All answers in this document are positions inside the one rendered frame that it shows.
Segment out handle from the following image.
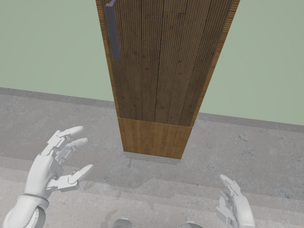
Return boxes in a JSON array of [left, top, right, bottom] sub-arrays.
[[105, 0, 122, 60]]

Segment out robot left forearm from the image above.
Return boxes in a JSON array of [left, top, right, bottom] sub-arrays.
[[2, 194, 49, 228]]

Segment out robot right hand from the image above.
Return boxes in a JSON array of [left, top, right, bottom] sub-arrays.
[[216, 174, 255, 228]]

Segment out cupboard door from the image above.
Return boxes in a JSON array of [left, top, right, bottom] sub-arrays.
[[100, 0, 233, 127]]

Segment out robot left hand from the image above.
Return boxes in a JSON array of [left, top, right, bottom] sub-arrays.
[[24, 126, 94, 199]]

